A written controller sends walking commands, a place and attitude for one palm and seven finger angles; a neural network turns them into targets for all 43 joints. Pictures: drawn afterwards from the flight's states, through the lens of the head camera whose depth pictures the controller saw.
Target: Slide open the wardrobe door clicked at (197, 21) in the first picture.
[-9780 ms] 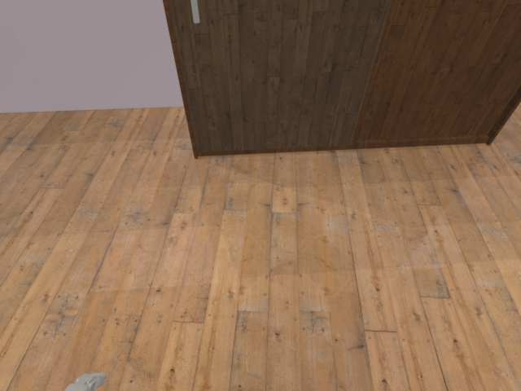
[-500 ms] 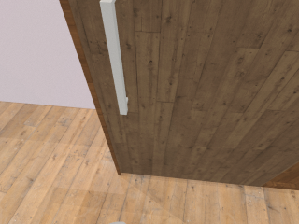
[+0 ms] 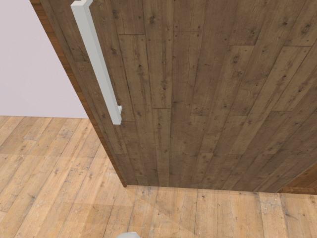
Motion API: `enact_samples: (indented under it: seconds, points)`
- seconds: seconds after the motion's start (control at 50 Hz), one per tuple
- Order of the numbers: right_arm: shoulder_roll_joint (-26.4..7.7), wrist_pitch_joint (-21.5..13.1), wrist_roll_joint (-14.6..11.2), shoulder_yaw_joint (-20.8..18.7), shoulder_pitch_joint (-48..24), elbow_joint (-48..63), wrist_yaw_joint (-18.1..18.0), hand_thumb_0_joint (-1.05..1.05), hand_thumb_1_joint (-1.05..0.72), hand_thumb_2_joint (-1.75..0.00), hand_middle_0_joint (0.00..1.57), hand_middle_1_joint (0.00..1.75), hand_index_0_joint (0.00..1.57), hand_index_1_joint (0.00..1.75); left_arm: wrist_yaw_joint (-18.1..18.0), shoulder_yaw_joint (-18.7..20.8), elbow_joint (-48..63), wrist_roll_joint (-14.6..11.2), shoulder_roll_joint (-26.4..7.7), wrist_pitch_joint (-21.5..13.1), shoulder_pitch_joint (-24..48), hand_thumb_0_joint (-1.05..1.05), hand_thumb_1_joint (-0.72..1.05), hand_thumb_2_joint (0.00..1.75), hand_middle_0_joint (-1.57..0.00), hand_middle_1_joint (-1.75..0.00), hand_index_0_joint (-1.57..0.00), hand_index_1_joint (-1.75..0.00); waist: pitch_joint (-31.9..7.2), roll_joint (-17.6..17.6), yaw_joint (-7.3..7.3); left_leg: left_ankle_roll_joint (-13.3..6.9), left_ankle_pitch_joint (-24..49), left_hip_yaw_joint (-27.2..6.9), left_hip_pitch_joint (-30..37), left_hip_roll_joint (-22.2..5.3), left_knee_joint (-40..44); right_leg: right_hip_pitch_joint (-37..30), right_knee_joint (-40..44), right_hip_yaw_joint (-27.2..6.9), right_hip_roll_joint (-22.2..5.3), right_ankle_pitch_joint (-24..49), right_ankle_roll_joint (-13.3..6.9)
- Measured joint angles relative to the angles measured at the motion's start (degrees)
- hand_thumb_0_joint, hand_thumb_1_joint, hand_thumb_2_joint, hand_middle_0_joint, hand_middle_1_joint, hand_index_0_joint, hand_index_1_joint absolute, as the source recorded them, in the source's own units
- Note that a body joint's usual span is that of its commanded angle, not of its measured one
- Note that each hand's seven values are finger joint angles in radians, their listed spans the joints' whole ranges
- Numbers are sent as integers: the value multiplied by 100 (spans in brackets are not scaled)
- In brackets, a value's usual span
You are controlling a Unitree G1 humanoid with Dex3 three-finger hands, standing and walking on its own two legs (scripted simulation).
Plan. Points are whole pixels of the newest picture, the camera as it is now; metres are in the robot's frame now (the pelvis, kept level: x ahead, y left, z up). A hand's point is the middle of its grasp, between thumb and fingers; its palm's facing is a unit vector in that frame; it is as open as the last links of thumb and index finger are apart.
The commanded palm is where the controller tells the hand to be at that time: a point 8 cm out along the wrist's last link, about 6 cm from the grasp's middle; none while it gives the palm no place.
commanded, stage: come to a stop and stand still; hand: left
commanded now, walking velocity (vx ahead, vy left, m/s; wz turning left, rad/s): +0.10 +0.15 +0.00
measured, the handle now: (105, 73) +0.46 +0.17 +0.17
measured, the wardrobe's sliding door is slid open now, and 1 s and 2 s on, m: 0.00 0.00 0.00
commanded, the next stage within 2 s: look again from close up in 0.90 s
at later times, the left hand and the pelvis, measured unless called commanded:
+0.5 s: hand out of the picture -0.05 +0.18 -0.17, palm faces +0.08 -0.99 -0.13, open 7.3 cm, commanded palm none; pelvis -0.02 +0.02 +0.02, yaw +1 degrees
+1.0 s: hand out of the picture -0.02 +0.20 -0.16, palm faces +0.01 -0.98 -0.19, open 7.4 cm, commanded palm none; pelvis -0.01 +0.04 +0.01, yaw +0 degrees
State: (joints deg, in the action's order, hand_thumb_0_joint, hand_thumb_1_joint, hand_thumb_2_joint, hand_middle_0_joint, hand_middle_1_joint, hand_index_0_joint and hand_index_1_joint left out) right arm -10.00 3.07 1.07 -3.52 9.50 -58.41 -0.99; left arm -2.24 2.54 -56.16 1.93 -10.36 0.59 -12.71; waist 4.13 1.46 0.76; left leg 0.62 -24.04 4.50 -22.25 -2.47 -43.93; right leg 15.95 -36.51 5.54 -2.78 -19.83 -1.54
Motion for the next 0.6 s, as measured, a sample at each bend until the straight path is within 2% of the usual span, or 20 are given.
enact_samples:
  seconds: [0.04, 0.08, 0.14, 0.18, 0.22, 0.32, 0.6]
  points:
    - [-12, 11, -1, 22, 62, -41, 34, 1, -93, -90, 20, 30, 20, 30, 16, -39, 3, -4, 40, -18, -25, 0, 92, 90, -19, -29, -20, -29, -74, -23, 29, 26, -76, -105, -26, 85, -421, -68, 182, 15, 12, 84, -34]
    - [1, -19, -9, 56, 133, -60, 55, 1, -92, -90, 20, 30, 20, 30, 37, -75, -12, -5, 81, -37, -59, 0, 91, 90, -20, -29, -20, -29, -131, -87, 48, 70, -124, -114, 98, 143, -407, -121, 363, 9, 7, 209, -47]
    - [44, -77, -22, 115, 235, -83, 56, 1, -92, -90, 20, 30, 20, 30, 45, -81, -72, -15, 114, -66, -117, 0, 92, 90, -20, -29, -20, -30, -190, -205, 86, 129, -64, -74, 448, 189, 167, -165, 556, 8, -6, 344, -48]
    - [63, -127, -29, 148, 293, -102, 36, 1, -92, -90, 20, 30, 20, 30, 51, -70, -146, -42, 92, -70, -163, 0, 93, 90, -20, -29, -20, -30, -212, -255, 95, 143, 235, -42, 757, 192, 822, -165, 592, 30, 0, 385, -24]
    - [49, -200, -28, 175, 366, -124, 11, 1, -92, -90, 20, 30, 20, 30, 64, -68, -235, -74, 92, -41, -202, 0, 93, 90, -20, -29, -20, -30, -235, -210, 70, 93, 760, -50, 1076, 119, 1525, -131, 529, 111, 58, 367, 19]
    - [137, -240, -4, 273, 487, -344, -38, 1, -93, -90, 20, 30, 20, 30, 77, -93, -534, -86, 80, 88, -227, 0, 92, 90, -20, -29, -20, -30, -215, -360, 129, -136, 816, -15, 1186, 169, 1646, -333, 843, 100, 27, 568, 135]
    - [429, -350, -26, 431, 884, -633, -66, 1, -92, -90, 20, 30, 20, 30, 71, -248, -1019, -102, 308, -15, -588, 0, 91, 90, -20, -29, -20, -29, -259, -346, 65, -263, 1057, 53, 1325, 296, 2082, -479, 1326, 40, -57, 875, 251]
